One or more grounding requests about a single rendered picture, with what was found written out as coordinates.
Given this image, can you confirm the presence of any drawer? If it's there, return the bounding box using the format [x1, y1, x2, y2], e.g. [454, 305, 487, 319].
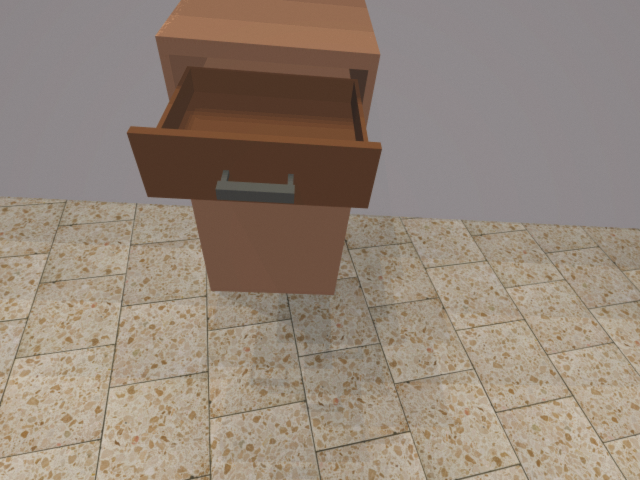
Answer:
[127, 66, 382, 208]

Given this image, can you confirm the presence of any handle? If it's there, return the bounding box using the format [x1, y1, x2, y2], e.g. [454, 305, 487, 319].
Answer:
[215, 170, 295, 204]

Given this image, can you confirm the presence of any cabinet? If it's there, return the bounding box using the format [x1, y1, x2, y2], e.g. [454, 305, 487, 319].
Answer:
[155, 0, 380, 295]

